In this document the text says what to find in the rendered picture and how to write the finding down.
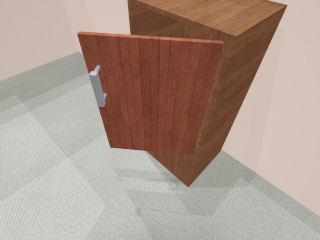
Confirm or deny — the cupboard door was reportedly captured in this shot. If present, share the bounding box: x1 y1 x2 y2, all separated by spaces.
77 31 224 155

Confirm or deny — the handle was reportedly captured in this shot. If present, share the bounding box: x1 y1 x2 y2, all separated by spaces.
89 65 107 107

